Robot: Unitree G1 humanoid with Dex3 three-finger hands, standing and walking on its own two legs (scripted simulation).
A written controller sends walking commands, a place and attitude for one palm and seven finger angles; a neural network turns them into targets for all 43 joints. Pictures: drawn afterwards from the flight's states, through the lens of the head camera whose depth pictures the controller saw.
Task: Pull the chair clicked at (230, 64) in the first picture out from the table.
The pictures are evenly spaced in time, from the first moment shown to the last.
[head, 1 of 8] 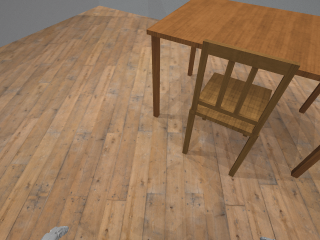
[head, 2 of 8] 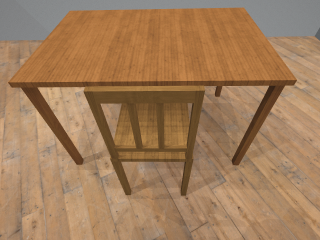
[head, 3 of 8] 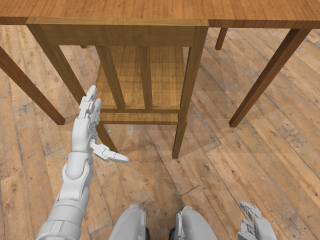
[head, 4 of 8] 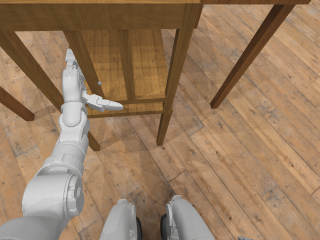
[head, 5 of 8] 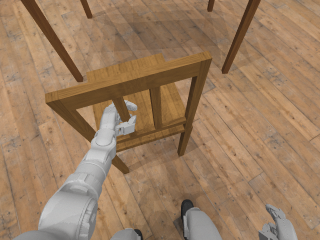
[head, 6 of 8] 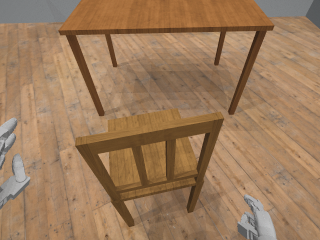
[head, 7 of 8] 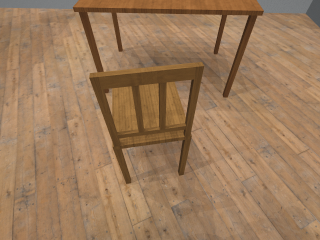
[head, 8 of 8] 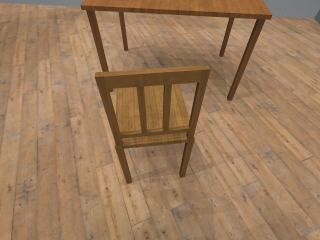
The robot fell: no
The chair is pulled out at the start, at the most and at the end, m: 0.00 0.61 0.61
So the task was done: yes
